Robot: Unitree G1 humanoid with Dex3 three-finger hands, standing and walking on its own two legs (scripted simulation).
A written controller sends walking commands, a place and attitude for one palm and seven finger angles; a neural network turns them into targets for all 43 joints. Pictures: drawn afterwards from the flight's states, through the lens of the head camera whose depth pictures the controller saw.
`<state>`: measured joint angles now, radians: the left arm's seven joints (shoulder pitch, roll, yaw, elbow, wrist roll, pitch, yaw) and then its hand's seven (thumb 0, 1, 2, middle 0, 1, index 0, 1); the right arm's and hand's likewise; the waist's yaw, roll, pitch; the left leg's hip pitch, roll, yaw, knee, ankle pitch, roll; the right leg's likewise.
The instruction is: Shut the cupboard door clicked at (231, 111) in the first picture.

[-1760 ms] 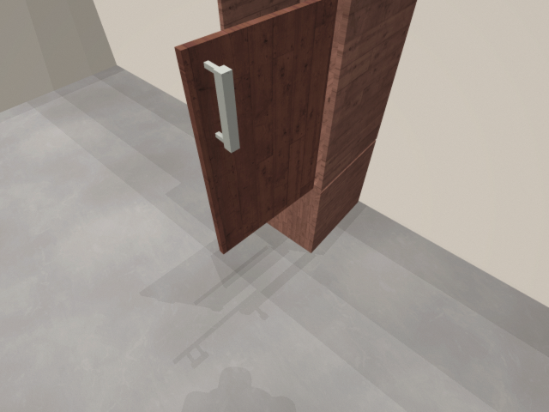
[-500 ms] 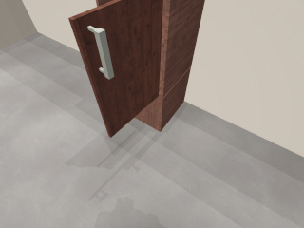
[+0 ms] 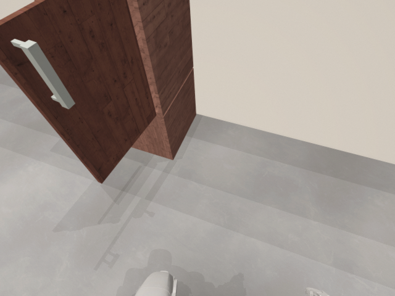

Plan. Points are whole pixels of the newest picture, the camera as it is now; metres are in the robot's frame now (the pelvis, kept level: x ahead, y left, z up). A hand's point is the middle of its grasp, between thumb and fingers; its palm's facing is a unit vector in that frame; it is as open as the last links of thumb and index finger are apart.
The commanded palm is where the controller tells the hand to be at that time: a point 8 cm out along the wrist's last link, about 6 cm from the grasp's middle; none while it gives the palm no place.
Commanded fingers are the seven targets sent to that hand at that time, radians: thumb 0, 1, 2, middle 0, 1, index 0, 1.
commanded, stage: walk to a spot facing it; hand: left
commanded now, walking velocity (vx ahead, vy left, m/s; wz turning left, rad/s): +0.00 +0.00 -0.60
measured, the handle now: (44, 76) +0.52 +0.38 +0.13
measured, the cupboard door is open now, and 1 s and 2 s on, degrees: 84 84 84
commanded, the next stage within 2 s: turn to face it in 1.86 s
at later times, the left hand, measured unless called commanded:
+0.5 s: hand (101, 288) +0.14 +0.25 -0.17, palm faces -0.23 -0.95 -0.23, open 7.4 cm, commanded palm none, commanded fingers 0.00 0.90 0.90 -0.20 -0.30 -0.20 -0.30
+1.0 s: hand (163, 259) +0.21 +0.11 -0.16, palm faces -0.52 -0.83 -0.20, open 7.4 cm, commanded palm none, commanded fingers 0.00 0.90 0.90 -0.20 -0.30 -0.20 -0.30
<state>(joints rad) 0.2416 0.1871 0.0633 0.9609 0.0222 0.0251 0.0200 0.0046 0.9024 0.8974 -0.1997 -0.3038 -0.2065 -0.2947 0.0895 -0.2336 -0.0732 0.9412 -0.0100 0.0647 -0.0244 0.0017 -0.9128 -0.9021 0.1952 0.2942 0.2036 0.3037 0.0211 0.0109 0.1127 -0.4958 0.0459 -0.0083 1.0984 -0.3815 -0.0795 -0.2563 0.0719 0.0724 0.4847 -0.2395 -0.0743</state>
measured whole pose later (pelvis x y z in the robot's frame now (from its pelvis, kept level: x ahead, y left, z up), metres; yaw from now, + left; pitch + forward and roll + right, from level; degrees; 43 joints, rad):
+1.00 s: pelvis +0.08 -0.03 +0.00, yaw -34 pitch +2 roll +0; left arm 0.28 0.17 0.05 0.97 0.03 -0.02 -0.02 0.01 0.90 0.90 -0.20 -0.30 -0.21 -0.29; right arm 0.17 -0.22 -0.07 0.91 -0.02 0.02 0.02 0.00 -0.91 -0.90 0.19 0.29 0.20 0.30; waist 0.00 0.01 0.07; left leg -0.53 0.10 0.03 0.87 -0.29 -0.08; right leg -0.12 0.05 0.06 0.38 -0.29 -0.05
